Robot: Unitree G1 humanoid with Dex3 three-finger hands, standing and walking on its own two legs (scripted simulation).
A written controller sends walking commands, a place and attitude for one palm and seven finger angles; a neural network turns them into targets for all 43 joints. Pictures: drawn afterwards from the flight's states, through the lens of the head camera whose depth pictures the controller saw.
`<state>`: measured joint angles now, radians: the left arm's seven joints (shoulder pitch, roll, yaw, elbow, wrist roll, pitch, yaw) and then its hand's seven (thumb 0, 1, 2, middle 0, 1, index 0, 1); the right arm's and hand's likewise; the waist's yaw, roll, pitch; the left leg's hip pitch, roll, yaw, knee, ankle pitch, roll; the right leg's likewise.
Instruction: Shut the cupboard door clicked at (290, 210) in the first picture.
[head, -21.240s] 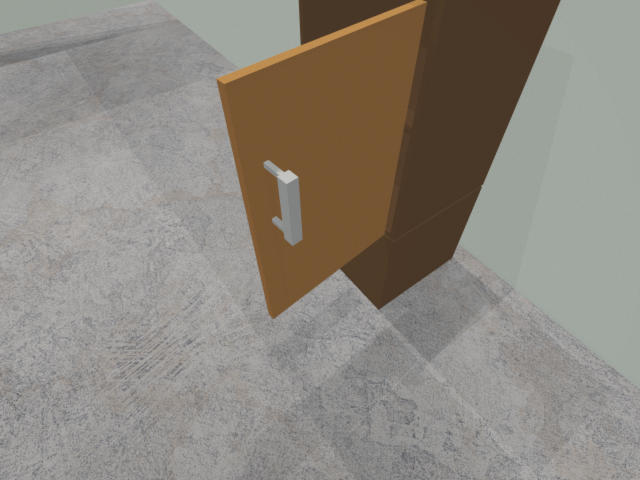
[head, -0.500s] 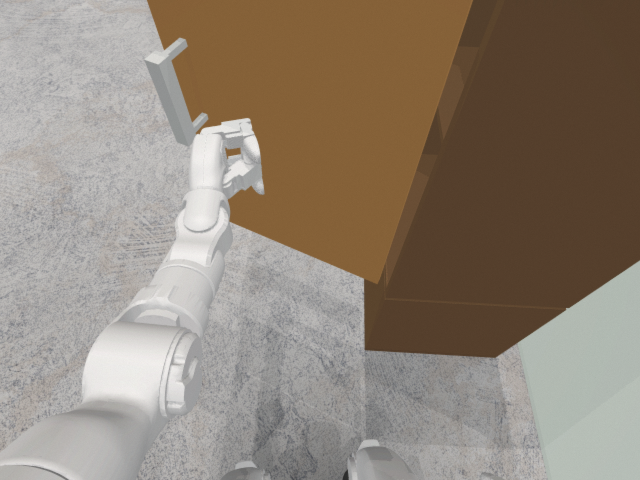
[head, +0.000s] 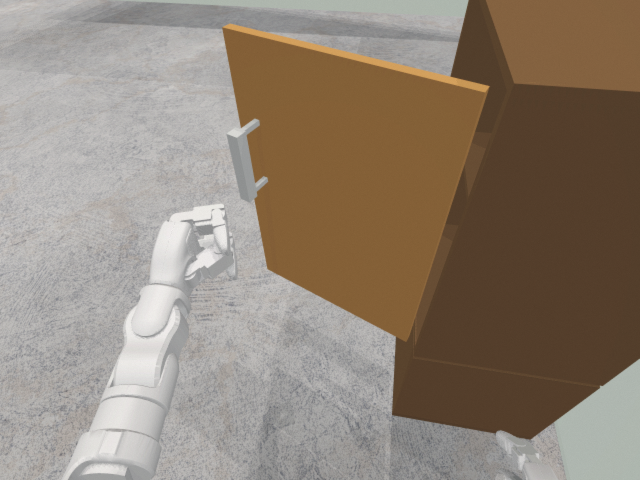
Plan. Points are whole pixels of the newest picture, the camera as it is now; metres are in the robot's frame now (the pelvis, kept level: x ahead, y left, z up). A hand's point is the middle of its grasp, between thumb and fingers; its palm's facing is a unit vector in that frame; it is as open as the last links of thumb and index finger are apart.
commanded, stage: draw the hand back to the body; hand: left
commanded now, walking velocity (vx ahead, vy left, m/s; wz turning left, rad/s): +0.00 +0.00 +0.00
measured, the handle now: (250, 161) +0.63 +0.15 +0.05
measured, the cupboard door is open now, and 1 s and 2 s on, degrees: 68 68 68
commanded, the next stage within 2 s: step back with the hand held close in 1.08 s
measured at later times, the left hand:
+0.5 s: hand (87, 319) +0.24 +0.23 +0.15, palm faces +0.31 -0.89 -0.32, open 4.6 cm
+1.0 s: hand (8, 364) +0.19 +0.28 +0.16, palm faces +0.47 -0.80 -0.38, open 7.3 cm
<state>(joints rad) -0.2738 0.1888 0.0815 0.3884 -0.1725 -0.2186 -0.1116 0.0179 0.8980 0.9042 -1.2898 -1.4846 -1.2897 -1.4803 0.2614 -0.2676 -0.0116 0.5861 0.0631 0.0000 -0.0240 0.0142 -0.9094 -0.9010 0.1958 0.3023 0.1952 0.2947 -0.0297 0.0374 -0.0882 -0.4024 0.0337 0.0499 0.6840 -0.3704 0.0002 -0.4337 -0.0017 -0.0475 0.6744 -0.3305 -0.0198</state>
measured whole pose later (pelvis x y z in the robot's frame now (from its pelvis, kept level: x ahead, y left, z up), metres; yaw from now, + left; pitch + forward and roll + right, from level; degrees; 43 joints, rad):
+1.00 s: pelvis +0.01 +0.01 +0.02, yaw +2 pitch -4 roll +0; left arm 0.45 0.33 0.31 -0.35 -0.07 -0.04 0.10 0.02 0.89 0.90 -0.23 -0.32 -0.23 -0.32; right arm 0.19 -0.22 0.02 0.63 0.01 -0.07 -0.08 0.02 -0.91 -0.90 0.20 0.30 0.20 0.30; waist 0.07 0.06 0.01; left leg -0.07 0.01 0.03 0.40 -0.26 0.01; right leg -0.10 -0.02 -0.07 0.40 -0.23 0.00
